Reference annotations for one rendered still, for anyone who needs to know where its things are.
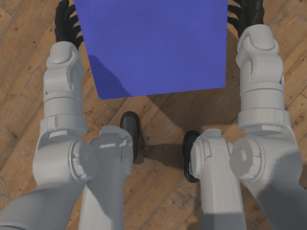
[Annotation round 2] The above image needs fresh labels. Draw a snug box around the robot left upper arm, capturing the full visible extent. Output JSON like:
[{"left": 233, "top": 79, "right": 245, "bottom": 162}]
[{"left": 0, "top": 138, "right": 99, "bottom": 230}]

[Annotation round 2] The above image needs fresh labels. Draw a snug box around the left robot thigh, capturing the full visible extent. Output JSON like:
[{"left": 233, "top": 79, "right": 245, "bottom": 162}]
[{"left": 78, "top": 133, "right": 133, "bottom": 230}]

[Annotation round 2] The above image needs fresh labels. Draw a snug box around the robot left foot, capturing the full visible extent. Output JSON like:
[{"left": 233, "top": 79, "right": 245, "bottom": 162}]
[{"left": 120, "top": 111, "right": 140, "bottom": 163}]

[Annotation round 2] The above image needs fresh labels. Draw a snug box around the right robot forearm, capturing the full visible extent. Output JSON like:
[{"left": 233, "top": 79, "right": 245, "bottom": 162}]
[{"left": 235, "top": 24, "right": 303, "bottom": 169}]

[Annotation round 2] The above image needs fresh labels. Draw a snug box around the carton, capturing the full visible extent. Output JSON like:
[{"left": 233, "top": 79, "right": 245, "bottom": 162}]
[{"left": 73, "top": 0, "right": 228, "bottom": 100}]

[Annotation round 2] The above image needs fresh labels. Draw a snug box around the robot right hand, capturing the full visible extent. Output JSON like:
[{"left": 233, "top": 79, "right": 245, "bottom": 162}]
[{"left": 227, "top": 0, "right": 265, "bottom": 38}]

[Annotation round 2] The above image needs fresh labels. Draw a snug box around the robot left hand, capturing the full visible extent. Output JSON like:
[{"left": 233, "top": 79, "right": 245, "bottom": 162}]
[{"left": 54, "top": 0, "right": 83, "bottom": 51}]

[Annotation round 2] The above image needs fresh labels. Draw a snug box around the left robot forearm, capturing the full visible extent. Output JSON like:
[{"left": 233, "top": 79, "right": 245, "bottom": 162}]
[{"left": 33, "top": 41, "right": 87, "bottom": 177}]

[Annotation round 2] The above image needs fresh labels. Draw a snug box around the robot right upper arm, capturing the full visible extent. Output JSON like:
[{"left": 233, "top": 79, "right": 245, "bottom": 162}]
[{"left": 228, "top": 134, "right": 307, "bottom": 230}]

